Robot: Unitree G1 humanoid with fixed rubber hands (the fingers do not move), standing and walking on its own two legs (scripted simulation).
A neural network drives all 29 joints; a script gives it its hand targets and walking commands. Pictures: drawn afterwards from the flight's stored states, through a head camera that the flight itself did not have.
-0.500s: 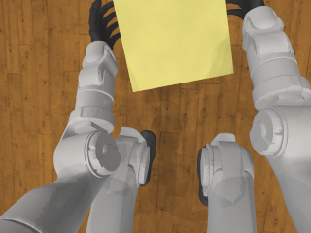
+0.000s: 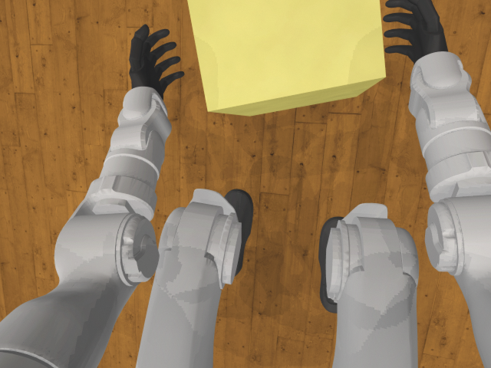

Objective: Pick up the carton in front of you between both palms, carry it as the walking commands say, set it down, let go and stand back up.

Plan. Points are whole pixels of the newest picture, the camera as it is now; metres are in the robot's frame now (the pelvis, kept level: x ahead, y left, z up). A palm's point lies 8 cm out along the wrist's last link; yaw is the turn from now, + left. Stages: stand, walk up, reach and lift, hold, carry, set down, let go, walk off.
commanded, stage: set down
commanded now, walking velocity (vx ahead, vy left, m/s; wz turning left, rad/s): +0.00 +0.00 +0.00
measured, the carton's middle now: (287, 36) +0.54 -0.01 -0.26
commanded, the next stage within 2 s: let go in 1.14 s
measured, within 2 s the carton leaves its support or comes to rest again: neither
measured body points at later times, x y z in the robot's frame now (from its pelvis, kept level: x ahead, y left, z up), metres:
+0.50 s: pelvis -0.01 +0.01 +0.06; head +0.31 -0.02 +0.37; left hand +0.47 +0.18 -0.07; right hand +0.54 -0.20 -0.06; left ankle +0.13 +0.13 -0.35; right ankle +0.07 -0.10 -0.35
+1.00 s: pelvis +0.01 +0.00 +0.20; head +0.31 -0.03 +0.53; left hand +0.47 +0.18 +0.09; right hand +0.55 -0.21 +0.08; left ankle +0.13 +0.13 -0.35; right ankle +0.07 -0.10 -0.35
